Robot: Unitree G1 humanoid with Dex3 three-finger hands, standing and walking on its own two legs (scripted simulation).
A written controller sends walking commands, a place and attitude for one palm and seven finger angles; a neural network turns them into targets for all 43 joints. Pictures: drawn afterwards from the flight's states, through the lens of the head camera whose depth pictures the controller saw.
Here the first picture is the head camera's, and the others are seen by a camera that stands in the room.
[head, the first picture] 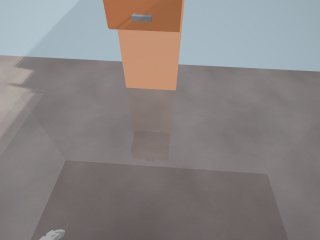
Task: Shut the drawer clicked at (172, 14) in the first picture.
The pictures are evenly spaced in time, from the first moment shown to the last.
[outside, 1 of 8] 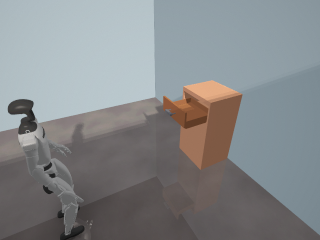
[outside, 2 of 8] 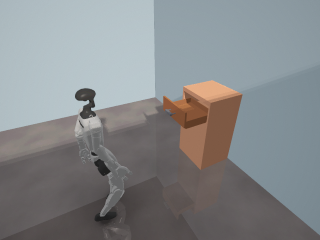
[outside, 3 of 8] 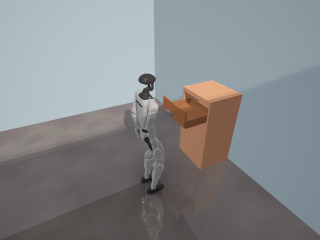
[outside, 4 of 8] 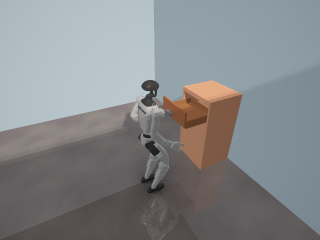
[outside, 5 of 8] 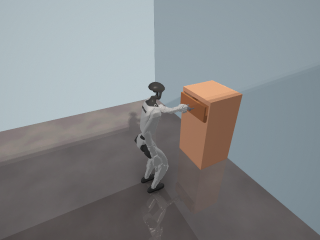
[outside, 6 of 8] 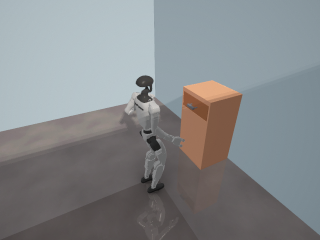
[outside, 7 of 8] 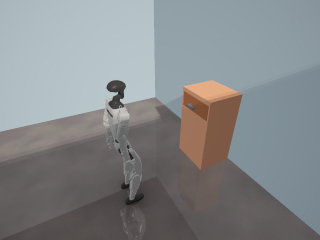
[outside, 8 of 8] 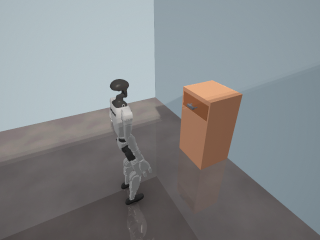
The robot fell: no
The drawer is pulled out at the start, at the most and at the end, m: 0.29 0.29 0.00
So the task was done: yes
